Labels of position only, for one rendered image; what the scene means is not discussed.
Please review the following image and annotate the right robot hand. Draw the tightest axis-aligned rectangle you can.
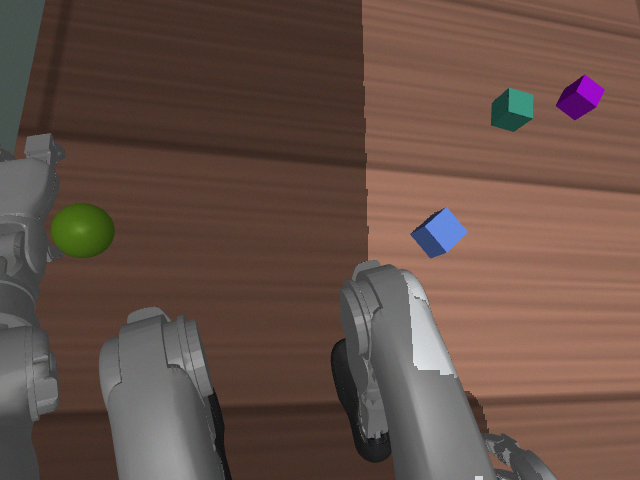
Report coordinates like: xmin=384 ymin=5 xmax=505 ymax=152
xmin=481 ymin=433 xmax=558 ymax=480

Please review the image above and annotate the left robot arm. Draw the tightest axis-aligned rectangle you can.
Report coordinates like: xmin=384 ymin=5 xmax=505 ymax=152
xmin=0 ymin=216 xmax=60 ymax=480

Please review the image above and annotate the right robot foot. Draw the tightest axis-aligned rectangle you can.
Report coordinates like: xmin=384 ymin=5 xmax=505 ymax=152
xmin=331 ymin=338 xmax=392 ymax=463

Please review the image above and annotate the left robot foot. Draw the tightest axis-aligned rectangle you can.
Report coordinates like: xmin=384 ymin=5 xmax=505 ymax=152
xmin=208 ymin=388 xmax=232 ymax=480

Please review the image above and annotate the left robot hand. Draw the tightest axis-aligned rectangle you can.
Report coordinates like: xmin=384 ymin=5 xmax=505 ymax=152
xmin=0 ymin=133 xmax=66 ymax=263

